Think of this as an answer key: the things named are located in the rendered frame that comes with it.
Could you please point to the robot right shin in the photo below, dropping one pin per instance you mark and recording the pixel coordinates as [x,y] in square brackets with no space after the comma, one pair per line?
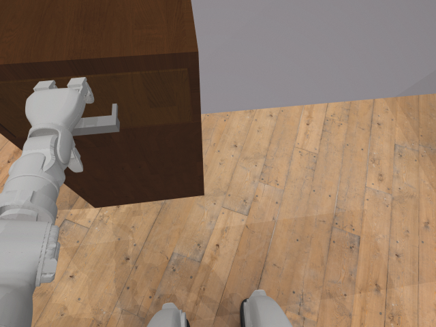
[258,293]

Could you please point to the left robot forearm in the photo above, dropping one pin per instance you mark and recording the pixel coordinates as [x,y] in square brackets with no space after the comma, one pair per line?
[32,188]

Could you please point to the drawer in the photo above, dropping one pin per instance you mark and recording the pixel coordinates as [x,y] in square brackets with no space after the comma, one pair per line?
[143,98]

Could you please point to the cabinet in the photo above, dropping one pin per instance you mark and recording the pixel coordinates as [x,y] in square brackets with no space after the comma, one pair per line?
[59,38]

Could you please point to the left robot upper arm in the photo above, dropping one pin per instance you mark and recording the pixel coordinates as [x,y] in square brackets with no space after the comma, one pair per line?
[29,253]

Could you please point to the robot left hand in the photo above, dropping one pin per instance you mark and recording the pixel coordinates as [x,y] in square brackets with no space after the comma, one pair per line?
[64,107]

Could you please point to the left robot thigh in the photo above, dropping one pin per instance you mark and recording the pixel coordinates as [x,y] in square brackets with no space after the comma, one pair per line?
[169,318]

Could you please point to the handle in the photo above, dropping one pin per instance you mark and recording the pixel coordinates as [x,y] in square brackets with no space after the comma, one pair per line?
[98,124]

